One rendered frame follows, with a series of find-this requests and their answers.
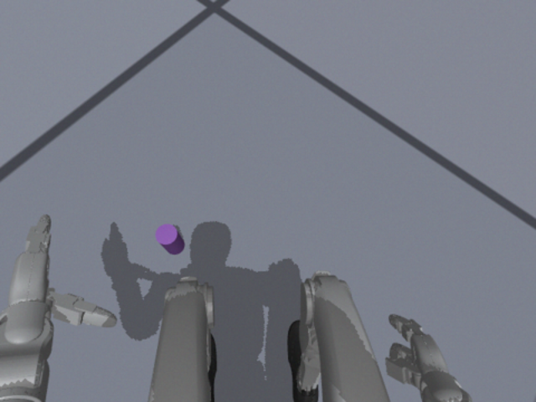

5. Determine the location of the right robot arm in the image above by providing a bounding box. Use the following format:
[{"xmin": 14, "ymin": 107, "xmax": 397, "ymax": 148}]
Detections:
[{"xmin": 420, "ymin": 371, "xmax": 472, "ymax": 402}]

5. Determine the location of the left robot hand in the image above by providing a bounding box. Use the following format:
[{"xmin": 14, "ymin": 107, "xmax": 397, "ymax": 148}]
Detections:
[{"xmin": 8, "ymin": 214, "xmax": 117, "ymax": 327}]

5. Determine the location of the left robot arm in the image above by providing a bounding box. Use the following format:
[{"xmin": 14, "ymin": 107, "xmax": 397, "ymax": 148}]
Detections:
[{"xmin": 0, "ymin": 301, "xmax": 54, "ymax": 402}]

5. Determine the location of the can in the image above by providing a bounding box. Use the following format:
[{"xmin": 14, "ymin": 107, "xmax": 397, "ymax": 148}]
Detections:
[{"xmin": 156, "ymin": 224, "xmax": 185, "ymax": 255}]

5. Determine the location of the right robot foot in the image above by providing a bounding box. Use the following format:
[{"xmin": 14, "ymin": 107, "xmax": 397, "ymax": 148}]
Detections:
[{"xmin": 287, "ymin": 320, "xmax": 318, "ymax": 402}]

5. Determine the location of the right robot hand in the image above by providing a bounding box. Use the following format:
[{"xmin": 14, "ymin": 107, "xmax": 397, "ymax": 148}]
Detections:
[{"xmin": 385, "ymin": 314, "xmax": 449, "ymax": 389}]

